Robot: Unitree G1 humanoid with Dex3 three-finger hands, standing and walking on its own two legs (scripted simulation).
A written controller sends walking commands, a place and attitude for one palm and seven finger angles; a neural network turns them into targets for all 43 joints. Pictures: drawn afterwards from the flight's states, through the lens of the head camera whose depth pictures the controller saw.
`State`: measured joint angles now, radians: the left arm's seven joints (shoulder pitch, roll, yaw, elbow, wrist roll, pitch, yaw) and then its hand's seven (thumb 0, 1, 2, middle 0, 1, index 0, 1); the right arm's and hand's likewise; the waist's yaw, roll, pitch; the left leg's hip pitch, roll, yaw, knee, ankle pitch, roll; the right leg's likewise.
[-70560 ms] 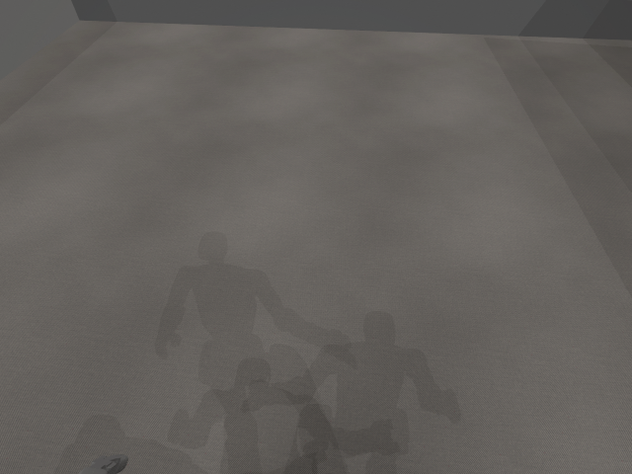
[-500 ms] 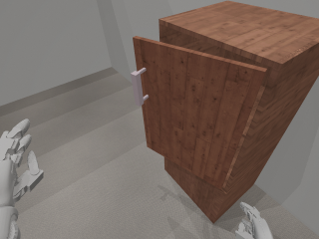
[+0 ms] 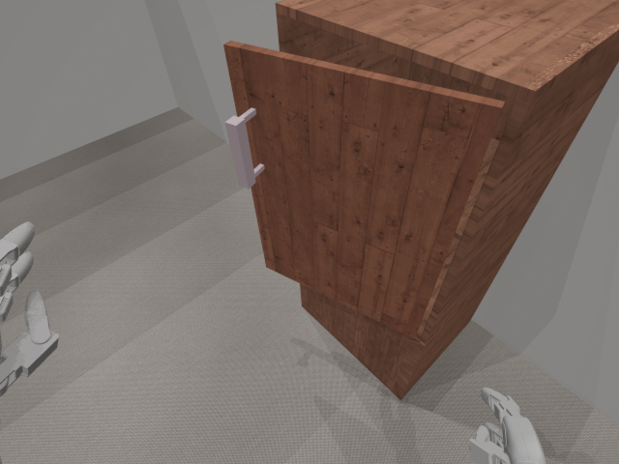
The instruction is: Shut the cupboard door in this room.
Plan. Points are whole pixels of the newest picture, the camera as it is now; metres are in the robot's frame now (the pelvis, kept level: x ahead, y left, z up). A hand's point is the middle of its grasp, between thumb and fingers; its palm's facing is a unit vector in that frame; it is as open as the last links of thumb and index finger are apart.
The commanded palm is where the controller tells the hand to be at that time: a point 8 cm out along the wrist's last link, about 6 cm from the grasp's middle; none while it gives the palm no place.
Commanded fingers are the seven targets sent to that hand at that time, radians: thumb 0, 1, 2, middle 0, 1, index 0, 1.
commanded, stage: step back with the hand held close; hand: left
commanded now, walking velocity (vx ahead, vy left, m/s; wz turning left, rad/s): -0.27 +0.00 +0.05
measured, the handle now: (248, 148) +0.62 +0.16 +0.07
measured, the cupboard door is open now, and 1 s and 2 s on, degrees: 17 17 17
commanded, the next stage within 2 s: stop stepping back and stand still in 1.10 s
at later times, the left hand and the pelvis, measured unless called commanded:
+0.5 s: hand out of the picture +0.11 +0.29 +0.16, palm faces +0.49 -0.75 -0.45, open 7.4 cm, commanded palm +0.05 +0.32 +0.18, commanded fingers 0.00 0.90 0.90 -0.20 -0.30 -0.20 -0.30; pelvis -0.07 +0.02 -0.02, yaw +3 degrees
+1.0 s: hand out of the picture +0.06 +0.30 +0.17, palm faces +0.47 -0.78 -0.40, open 7.4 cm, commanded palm +0.00 +0.32 +0.18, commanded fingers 0.00 0.90 0.90 -0.20 -0.30 -0.20 -0.30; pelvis -0.14 +0.02 -0.01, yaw +0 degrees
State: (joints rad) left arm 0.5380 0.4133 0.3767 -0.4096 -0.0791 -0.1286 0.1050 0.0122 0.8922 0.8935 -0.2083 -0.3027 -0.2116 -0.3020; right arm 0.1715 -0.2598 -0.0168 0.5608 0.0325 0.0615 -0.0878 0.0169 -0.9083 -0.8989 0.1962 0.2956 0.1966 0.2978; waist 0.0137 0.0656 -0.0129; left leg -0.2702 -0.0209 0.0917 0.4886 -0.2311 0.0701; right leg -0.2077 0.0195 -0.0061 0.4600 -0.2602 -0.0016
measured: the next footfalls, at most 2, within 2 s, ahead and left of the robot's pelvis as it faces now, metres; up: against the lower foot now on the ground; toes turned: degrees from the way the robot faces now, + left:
right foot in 0.98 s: -0.19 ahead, -0.13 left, +0.00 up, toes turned +4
left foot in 1.30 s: -0.03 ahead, +0.09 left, +0.00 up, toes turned -2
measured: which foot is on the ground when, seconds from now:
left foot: down 0.00-1.00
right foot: down 0.00-0.74, up 0.76-0.96, down 0.98-1.00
